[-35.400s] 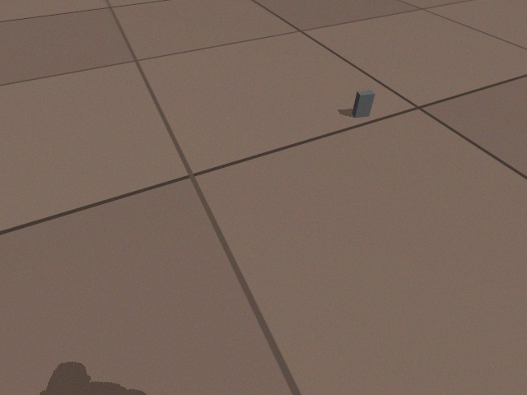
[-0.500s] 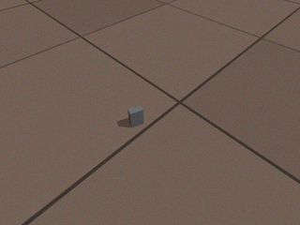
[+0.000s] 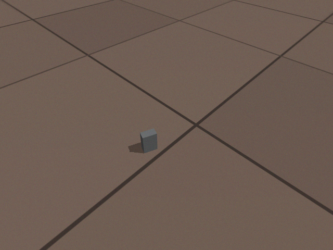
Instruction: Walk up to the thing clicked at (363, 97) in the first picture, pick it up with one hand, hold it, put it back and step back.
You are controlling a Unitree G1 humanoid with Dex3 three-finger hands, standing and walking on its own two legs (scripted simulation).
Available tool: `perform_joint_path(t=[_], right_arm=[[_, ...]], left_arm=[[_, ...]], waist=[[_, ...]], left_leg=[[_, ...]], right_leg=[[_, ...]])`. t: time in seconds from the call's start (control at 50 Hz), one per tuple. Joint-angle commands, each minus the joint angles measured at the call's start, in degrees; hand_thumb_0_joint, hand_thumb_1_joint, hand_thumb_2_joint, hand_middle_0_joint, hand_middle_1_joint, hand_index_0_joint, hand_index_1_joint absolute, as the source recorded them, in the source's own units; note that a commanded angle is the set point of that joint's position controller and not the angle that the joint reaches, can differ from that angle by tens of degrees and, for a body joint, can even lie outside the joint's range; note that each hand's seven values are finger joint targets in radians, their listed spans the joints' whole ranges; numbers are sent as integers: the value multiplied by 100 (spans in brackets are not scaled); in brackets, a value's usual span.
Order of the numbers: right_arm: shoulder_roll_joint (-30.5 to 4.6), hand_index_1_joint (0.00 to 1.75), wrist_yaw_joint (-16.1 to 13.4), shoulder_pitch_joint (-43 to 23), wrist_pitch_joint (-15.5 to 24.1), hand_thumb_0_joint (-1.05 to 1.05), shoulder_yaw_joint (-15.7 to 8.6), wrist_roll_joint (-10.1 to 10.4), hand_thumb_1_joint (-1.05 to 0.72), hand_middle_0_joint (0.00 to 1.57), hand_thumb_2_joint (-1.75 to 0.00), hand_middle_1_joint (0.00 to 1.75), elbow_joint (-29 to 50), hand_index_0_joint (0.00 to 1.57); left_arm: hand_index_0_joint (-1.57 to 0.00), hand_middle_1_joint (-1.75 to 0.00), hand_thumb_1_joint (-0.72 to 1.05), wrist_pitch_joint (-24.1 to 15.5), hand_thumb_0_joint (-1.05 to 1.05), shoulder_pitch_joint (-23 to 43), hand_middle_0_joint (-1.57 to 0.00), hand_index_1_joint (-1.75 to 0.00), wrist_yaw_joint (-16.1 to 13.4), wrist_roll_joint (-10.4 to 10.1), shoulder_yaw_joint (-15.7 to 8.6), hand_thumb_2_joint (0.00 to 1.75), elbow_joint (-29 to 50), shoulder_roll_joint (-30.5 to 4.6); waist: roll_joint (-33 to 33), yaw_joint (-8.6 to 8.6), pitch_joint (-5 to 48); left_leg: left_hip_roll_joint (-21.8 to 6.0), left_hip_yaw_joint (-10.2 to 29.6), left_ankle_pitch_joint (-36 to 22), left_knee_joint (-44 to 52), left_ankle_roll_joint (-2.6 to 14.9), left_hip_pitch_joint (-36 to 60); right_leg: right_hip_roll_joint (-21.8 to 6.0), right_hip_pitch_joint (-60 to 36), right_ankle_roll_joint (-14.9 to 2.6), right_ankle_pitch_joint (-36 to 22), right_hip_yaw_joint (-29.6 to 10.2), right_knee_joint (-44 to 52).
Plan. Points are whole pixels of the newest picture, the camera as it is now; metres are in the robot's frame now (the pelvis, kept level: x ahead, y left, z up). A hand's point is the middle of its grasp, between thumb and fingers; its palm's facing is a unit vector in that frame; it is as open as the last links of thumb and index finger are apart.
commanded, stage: step back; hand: left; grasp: from the side
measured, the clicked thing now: (149, 141) +1.01 +0.15 -0.68
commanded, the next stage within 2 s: stand in 0.36 s
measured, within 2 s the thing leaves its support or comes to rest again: neither
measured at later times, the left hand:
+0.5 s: hand out of the picture +0.16 +0.24 -0.13, palm faces -0.02 -0.94 -0.35, open 7.4 cm
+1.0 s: hand out of the picture +0.07 +0.23 -0.13, palm faces -0.03 -0.94 -0.35, open 7.4 cm
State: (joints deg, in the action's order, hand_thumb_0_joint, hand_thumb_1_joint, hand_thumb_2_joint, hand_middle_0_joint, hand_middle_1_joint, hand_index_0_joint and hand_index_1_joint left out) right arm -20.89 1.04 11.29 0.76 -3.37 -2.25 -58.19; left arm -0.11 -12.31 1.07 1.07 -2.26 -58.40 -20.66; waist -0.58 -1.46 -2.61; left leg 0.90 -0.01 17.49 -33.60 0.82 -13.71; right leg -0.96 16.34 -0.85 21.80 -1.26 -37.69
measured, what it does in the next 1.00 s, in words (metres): stands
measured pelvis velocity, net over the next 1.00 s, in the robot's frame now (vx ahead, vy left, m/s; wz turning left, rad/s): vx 0.01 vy -0.02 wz -0.01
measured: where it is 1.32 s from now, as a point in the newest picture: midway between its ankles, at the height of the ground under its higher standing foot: outside the picture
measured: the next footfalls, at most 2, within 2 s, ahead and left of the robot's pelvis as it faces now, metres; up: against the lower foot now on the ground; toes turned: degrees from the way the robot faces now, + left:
none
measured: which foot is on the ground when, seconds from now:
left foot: down 0.00-1.00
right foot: down 0.00-1.00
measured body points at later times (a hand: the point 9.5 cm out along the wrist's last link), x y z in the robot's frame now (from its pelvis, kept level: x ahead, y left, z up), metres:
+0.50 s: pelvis +0.03 +0.00 +0.01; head +0.05 -0.01 +0.46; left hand +0.16 +0.29 -0.11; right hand +0.13 -0.30 -0.12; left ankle +0.01 +0.11 -0.73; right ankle +0.03 -0.13 -0.73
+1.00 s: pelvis +0.01 -0.02 +0.02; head +0.01 -0.03 +0.47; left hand +0.08 +0.28 -0.11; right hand +0.07 -0.32 -0.12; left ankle +0.01 +0.11 -0.73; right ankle +0.03 -0.13 -0.73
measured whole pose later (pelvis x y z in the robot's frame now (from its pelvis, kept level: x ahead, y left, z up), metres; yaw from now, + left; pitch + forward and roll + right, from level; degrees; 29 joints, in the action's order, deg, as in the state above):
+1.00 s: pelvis +0.01 -0.02 +0.02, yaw -1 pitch -2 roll +0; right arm -19.7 0.9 6.1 0.6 -0.4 -0.6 -66.4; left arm -0.6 -6.2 0.6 0.3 0.0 -66.6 -20.0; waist 1.0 -0.1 -2.8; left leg -1.3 0.2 9.6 -17.2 -1.4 -5.4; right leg 0.7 7.8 -1.0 8.3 0.5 -18.2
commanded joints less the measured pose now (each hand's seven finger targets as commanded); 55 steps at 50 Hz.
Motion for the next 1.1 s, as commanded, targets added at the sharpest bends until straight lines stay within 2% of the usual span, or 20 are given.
perform_joint_path(t=[0.0,0.02,0.04,0.06,0.08,0.1,0.12,0.16,0.24,0.28,0.32,0.34,0.38,0.4,0.48,0.62,0.76,0.86,0.96,1.08], right_arm=[[-1344,30,-119,-526,243,0,-254,-14,-90,20,-90,30,465,20],[-1322,30,-117,-562,232,0,-233,10,-90,20,-90,30,426,20],[-1213,30,-118,-610,213,0,-195,84,-90,20,-90,30,397,20],[-1146,30,-127,-594,187,0,-162,134,-90,20,-90,30,419,20],[-1075,30,-142,-438,164,0,-168,161,-90,20,-90,30,402,20],[-1033,30,-156,-353,146,0,-162,162,-90,20,-90,30,386,20],[-1075,30,-166,-399,141,0,-185,113,-90,20,-90,30,343,20],[-1116,30,-161,-435,150,0,-204,86,-90,20,-90,30,283,20],[-1122,30,-158,-522,191,0,-185,124,-90,20,-90,30,167,20],[-1148,30,-178,-564,176,0,-189,145,-90,20,-90,30,129,20],[-1103,30,-195,-557,154,0,-197,143,-90,20,-90,30,104,20],[-1122,30,-193,-701,164,0,-86,233,-90,20,-90,30,88,20],[-1156,30,-205,-756,181,0,-84,232,-90,20,-90,30,34,20],[-1174,30,-206,-762,176,0,-67,234,-90,20,-90,30,-5,20],[-1090,30,-197,-959,138,0,-10,224,-90,20,-90,30,-98,20],[-1034,30,-151,-1109,130,0,49,209,-90,20,-90,30,-257,20],[-1044,30,-120,-1068,158,0,69,181,-90,20,-90,30,-361,20],[-1049,30,-101,-935,130,0,69,167,-90,20,-90,30,-436,20],[-1030,30,-88,-741,121,0,71,135,-90,20,-90,30,-454,20],[-1046,30,-93,-688,134,0,90,151,-90,20,-90,30,-451,20]], left_arm=[[-20,-30,90,-283,0,426,-20,-30,-115,-48,-240,90,426,-1068],[-20,-30,90,-329,0,371,-20,-30,-123,-51,-240,90,331,-1065],[-20,-30,90,-367,0,279,-20,-30,-138,-53,-251,90,269,-1081],[-20,-30,90,-380,0,173,-20,-30,-171,-62,-278,90,203,-1189],[-20,-30,90,-385,0,238,-20,-30,-178,-66,-296,90,198,-1356],[-20,-30,90,-371,0,354,-20,-30,-170,-62,-325,90,215,-1517],[-20,-30,90,-356,0,438,-20,-30,-172,-42,-312,90,247,-1521],[-20,-30,90,-327,0,657,-20,-30,-181,-47,-258,90,301,-1451],[-20,-30,90,-313,0,811,-20,-30,-191,-73,-191,90,227,-1240],[-20,-30,90,-315,0,784,-20,-30,-210,-71,-205,90,189,-1288],[-20,-30,90,-305,0,796,-20,-30,-225,-69,-228,90,177,-1337],[-20,-30,90,-263,0,879,-20,-30,-201,-146,-76,90,58,-1126],[-20,-30,90,-228,0,1009,-20,-30,-219,-145,-71,90,73,-1114],[-20,-30,90,-223,0,988,-20,-30,-216,-136,-50,90,34,-1096],[-20,-30,90,-184,0,1174,-20,-30,-202,-119,-36,90,-66,-1110],[-20,-30,90,-195,0,1195,-20,-30,-159,-84,-22,90,-294,-1141],[-20,-30,90,-246,0,1203,-20,-30,-147,-67,-4,90,-371,-1131],[-20,-30,90,-218,0,1133,-20,-30,-142,-64,-10,90,-420,-1193],[-20,-30,90,-223,0,1054,-20,-30,-139,-55,0,90,-397,-1231],[-20,-30,90,-246,0,907,-20,-30,-140,-83,19,90,-392,-1221]], waist=[[686,7,-43],[887,-37,24],[875,-86,250],[753,-88,498],[524,18,588],[223,74,555],[67,80,511],[-22,132,467],[-12,84,536],[-31,77,640],[-72,87,711],[46,130,596],[6,139,757],[50,146,784],[120,157,690],[147,144,446],[144,174,433],[-61,178,234],[-107,187,250],[7,144,399]], left_leg=[[-1506,1630,-742,1337,809,307],[-1290,1225,-1529,1107,606,127],[-1064,844,-2355,787,380,169],[-860,609,-2700,463,225,103],[-626,484,-2033,423,104,-169],[-498,386,-1289,368,81,-169],[-497,358,-945,281,109,-188],[-546,409,-907,407,176,-36],[-800,608,-2094,688,313,298],[-734,435,-2556,481,275,370],[-664,305,-2555,371,212,312],[-750,579,-2805,831,182,615],[-821,548,-3291,918,143,873],[-833,535,-3412,935,138,1011],[-842,491,-2837,1381,59,1075],[-801,475,-1440,1908,-4,959],[-819,482,-1259,1975,-14,884],[-778,491,-695,1966,5,897],[-749,481,-538,1920,7,677],[-802,536,-903,1900,24,717]], right_leg=[[-92,329,-77,198,-60,377],[-106,-197,-82,-401,-12,965],[-134,-692,-95,-1337,-114,1278],[-279,-1117,-138,-2294,-339,1209],[-445,-1306,-281,-2453,-608,1045],[-697,-1205,-433,-2272,-857,984],[-815,-1137,-535,-2110,-944,986],[-807,-850,-544,-1982,-870,968],[-444,-848,-256,-2532,-393,726],[-498,-1069,-265,-3029,-399,718],[-596,-1212,-347,-3228,-487,690],[-647,-936,-266,-3588,-543,995],[-602,-1178,-187,-3782,-409,1075],[-586,-1207,-148,-3791,-387,1158],[-574,-1310,-89,-3173,-378,1573],[-578,-1161,-33,-1990,-437,2104],[-625,-1127,-8,-1947,-470,2253],[-607,-696,-28,-965,-565,2460],[-635,-679,-57,-643,-625,2516],[-636,-902,-61,-1422,-568,2355]])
